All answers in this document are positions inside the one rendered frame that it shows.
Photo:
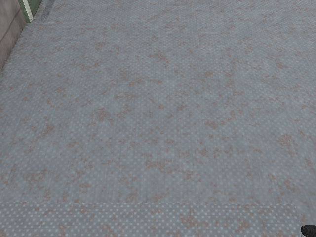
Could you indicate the right robot hand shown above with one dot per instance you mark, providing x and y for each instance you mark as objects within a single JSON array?
[{"x": 308, "y": 230}]

